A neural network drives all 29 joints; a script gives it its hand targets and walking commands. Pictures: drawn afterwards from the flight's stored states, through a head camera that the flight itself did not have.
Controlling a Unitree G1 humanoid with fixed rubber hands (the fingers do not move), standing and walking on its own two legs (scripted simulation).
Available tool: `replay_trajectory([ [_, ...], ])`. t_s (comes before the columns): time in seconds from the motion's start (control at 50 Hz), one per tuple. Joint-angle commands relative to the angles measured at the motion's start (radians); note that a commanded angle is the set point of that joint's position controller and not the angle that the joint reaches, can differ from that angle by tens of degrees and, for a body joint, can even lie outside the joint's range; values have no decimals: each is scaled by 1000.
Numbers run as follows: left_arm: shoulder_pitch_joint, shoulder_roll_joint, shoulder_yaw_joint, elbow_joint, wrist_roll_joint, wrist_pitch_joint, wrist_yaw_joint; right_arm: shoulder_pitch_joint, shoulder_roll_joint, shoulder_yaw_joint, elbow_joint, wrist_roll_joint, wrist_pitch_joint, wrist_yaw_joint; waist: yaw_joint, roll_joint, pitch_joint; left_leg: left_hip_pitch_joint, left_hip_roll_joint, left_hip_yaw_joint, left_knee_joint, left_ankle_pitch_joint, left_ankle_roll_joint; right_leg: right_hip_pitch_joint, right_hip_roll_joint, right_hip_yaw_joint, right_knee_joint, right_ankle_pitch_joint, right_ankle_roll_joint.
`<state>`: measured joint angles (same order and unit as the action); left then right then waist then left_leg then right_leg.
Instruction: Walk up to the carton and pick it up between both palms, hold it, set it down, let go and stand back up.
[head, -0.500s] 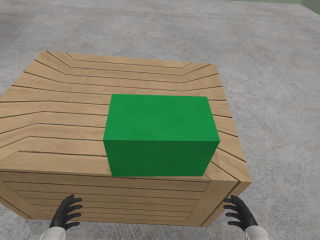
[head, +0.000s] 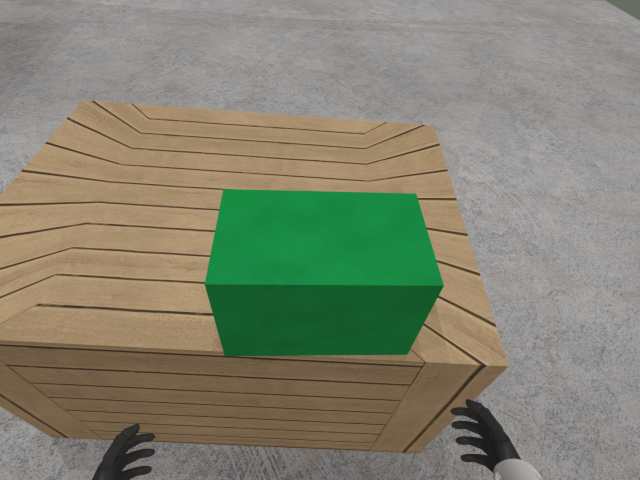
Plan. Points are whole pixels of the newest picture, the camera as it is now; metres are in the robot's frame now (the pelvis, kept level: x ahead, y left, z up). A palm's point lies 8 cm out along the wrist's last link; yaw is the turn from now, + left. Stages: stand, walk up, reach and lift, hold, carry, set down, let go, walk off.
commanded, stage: stand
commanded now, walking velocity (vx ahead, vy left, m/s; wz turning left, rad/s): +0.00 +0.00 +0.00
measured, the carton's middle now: (319, 275) +0.43 -0.01 -0.05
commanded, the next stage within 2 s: none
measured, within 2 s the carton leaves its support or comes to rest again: neither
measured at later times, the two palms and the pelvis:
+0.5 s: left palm out of the picture +0.12 +0.26 -0.11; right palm out of the picture +0.14 -0.25 -0.10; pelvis +0.00 +0.00 +0.00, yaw +0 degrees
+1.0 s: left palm out of the picture +0.11 +0.26 -0.12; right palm out of the picture +0.12 -0.25 -0.11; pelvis +0.00 +0.00 +0.00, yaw +0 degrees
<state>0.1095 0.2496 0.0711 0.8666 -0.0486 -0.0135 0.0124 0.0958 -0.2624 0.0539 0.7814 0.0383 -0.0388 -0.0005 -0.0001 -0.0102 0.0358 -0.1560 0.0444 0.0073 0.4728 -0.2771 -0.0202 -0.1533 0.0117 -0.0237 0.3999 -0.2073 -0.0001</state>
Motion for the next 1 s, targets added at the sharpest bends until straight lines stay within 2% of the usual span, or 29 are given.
replay_trajectory([
  [0.0,-47,269,34,-52,90,-24,-27,11,-294,-119,-34,-88,-10,-14,-2,101,-112,3,68,-68,-117,186,39,46,-117,96,-16,174,-31],
  [0.04,-29,295,43,-29,90,-27,-22,13,-261,-110,-33,-81,-14,-8,3,57,-140,12,79,-74,-126,194,50,71,-104,102,-16,169,-28],
  [0.06,-18,296,36,-32,88,-25,-23,24,-282,-111,-22,-87,-10,-11,9,82,-98,-2,76,-72,-125,206,48,47,-111,103,-30,146,-25],
  [0.08,-18,289,37,-23,96,-28,-20,16,-266,-107,-18,-79,-10,-15,8,62,-91,6,75,-67,-129,201,44,40,-113,97,-34,142,-26],
  [0.1,-26,268,31,-31,89,-25,-28,8,-291,-112,-12,-82,-12,-17,5,93,-113,18,75,-67,-117,216,44,48,-114,99,-36,180,-26],
  [0.14,-29,282,39,-14,93,-27,-21,2,-267,-108,-4,-82,-13,-17,6,46,-122,33,83,-75,-120,202,46,34,-113,99,-30,177,-31],
  [0.18,-41,283,35,-15,89,-29,-17,14,-280,-114,3,-81,-10,-18,-4,80,-90,20,76,-74,-125,216,49,28,-114,103,-34,170,-31],
  [0.2,-13,272,37,-4,86,-28,-20,-6,-283,-115,12,-85,-12,-17,17,40,-109,17,83,-86,-124,233,55,54,-110,86,-28,195,-23],
  [0.22,-35,280,32,-3,90,-27,-16,5,-293,-121,7,-81,-14,-16,-5,66,-93,8,80,-81,-121,225,52,39,-117,92,-27,181,-29],
  [0.24,-21,272,31,-11,82,-26,-18,16,-295,-116,19,-77,-12,-14,9,85,-101,22,75,-63,-126,202,41,32,-118,108,-30,170,-29],
  [0.26,-30,278,31,-3,81,-26,-27,20,-297,-119,22,-79,-14,-13,0,70,-88,-2,72,-70,-131,194,42,55,-115,100,-34,181,-28],
  [0.3,-19,291,33,8,87,-30,-19,-7,-264,-106,30,-81,-5,-12,9,39,-107,33,87,-70,-140,207,40,37,-116,90,-28,154,-26],
  [0.34,-24,291,34,16,79,-31,-14,-27,-274,-111,34,-77,-9,-15,12,99,-133,29,84,-79,-131,226,49,69,-131,114,-30,200,-33],
  [0.38,-34,271,25,14,79,-24,-15,5,-290,-114,45,-77,-14,-15,-6,74,-108,46,81,-73,-137,216,46,37,-118,104,-45,172,-29],
  [0.4,-43,265,24,12,79,-31,-21,-23,-300,-118,48,-77,-12,-19,14,63,-93,32,83,-81,-140,227,48,33,-122,105,-39,185,-29],
  [0.44,-38,262,23,24,81,-34,-21,-22,-284,-111,54,-81,-11,-17,8,41,-123,46,91,-85,-130,238,50,48,-125,98,-35,201,-29],
  [0.5,-37,277,31,21,82,-35,-23,-14,-280,-112,67,-72,-10,-18,4,84,-116,39,80,-68,-130,251,42,60,-123,111,-40,222,-34],
  [0.52,-45,281,30,31,82,-34,-18,-26,-288,-114,68,-81,-11,-19,1,43,-97,33,86,-75,-133,258,41,46,-123,99,-44,219,-27],
  [0.56,-49,271,31,29,84,-34,-19,-13,-269,-105,63,-75,-11,-10,3,81,-114,43,82,-63,-133,239,42,56,-123,117,-42,216,-34],
  [0.62,-27,263,24,40,78,-33,-21,-2,-304,-118,87,-78,-8,-15,6,60,-92,30,84,-80,-126,231,50,38,-124,108,-59,179,-28],
  [0.64,-32,280,28,34,84,-36,-19,-10,-291,-115,89,-76,-5,-13,0,31,-117,37,90,-84,-137,215,52,58,-126,100,-46,193,-29],
  [0.68,-33,293,33,39,75,-35,-16,1,-280,-107,89,-76,-6,-17,-11,72,-117,40,85,-64,-137,227,51,65,-131,119,-38,243,-35],
  [0.7,-54,269,25,44,80,-30,-15,-12,-293,-109,94,-76,-13,-18,-9,48,-103,41,88,-76,-138,254,50,46,-128,106,-48,249,-31],
  [0.72,-33,285,28,50,79,-34,-17,-14,-284,-115,95,-80,-12,-13,-8,101,-116,39,88,-67,-131,261,49,72,-136,111,-37,245,-36],
  [0.74,-20,278,24,61,79,-35,-13,-7,-261,-105,95,-79,-12,-12,-1,75,-127,50,94,-74,-137,257,51,62,-139,116,-37,244,-39],
  [0.76,-43,287,29,58,81,-31,-15,-3,-272,-106,91,-78,-13,-11,-14,67,-118,44,94,-76,-136,253,51,67,-130,115,-36,244,-37],
  [0.8,-37,286,30,67,82,-34,-14,-12,-258,-100,97,-73,-10,-17,1,34,-102,37,99,-78,-147,277,54,60,-134,107,-43,226,-28],
  [0.86,-35,288,32,73,73,-34,-15,-3,-293,-110,113,-74,-11,-18,-5,83,-124,59,95,-74,-155,261,47,75,-133,115,-53,257,-33],
  [0.98,-46,266,18,76,76,-36,-15,-30,-266,-106,118,-74,-10,-18,5,61,-126,74,96,-72,-149,299,46,52,-131,99,-51,226,-26],
])
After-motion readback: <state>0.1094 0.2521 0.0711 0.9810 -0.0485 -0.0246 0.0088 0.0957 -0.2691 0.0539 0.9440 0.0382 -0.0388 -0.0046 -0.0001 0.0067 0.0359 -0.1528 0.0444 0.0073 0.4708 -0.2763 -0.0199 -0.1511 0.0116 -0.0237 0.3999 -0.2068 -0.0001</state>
